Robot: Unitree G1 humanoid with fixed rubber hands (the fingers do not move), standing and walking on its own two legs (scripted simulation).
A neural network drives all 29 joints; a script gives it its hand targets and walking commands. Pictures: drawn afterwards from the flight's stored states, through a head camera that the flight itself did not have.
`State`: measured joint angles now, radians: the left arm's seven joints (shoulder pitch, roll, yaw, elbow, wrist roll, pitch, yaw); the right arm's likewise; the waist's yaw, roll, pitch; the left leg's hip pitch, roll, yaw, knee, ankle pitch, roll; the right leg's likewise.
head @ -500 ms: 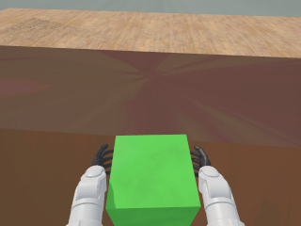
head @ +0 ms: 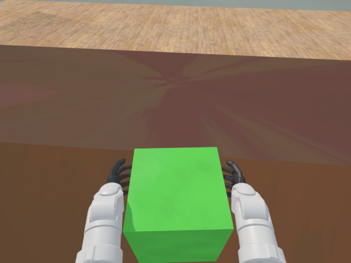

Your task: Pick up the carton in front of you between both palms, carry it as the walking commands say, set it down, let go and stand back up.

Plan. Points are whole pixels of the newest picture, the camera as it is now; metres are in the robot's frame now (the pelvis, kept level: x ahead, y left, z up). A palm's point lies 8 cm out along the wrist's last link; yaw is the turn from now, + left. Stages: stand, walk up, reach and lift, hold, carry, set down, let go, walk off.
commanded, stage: reach and lift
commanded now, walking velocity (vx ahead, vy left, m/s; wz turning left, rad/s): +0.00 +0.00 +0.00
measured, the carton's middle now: (176, 207) +0.29 +0.00 -0.05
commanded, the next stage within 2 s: hold in 0.42 s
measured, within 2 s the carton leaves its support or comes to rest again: neither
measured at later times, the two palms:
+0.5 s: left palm (112, 185) +0.30 +0.15 +0.04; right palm (239, 187) +0.29 -0.15 +0.04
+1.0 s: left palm (111, 185) +0.29 +0.15 +0.06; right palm (240, 186) +0.29 -0.15 +0.05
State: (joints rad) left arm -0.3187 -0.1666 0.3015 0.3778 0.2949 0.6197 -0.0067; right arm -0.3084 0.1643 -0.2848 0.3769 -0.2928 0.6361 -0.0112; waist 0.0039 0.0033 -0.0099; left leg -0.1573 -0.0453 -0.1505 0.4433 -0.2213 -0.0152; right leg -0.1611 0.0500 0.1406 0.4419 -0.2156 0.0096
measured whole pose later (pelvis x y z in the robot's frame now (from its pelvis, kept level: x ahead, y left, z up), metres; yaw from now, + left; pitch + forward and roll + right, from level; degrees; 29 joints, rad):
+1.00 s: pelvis +0.00 +0.00 +0.00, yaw +0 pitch -7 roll +0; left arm -0.32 -0.17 0.27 0.28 0.29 0.74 -0.01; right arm -0.30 0.16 -0.26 0.28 -0.29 0.76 -0.01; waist 0.01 0.00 0.01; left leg -0.07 -0.04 -0.14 0.39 -0.20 -0.01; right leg -0.08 0.04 0.13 0.39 -0.19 0.01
